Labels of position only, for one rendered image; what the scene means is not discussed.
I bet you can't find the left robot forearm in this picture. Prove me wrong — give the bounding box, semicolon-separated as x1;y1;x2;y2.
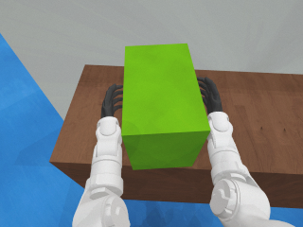
72;116;123;227

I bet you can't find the left robot hand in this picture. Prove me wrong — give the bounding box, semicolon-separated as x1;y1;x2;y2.
100;84;123;118

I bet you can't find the carton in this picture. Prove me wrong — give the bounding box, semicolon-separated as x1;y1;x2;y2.
121;44;211;170

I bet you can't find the robot right upper arm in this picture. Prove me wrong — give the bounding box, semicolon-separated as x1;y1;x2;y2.
209;178;295;227

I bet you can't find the right robot forearm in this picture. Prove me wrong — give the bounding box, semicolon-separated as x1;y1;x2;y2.
206;112;271;214

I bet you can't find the robot left upper arm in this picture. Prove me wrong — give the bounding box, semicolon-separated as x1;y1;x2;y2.
72;194;131;227

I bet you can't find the right robot hand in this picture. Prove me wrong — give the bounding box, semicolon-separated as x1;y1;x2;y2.
197;77;223;114

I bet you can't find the pedestal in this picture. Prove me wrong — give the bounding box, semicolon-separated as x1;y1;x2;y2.
49;64;303;209

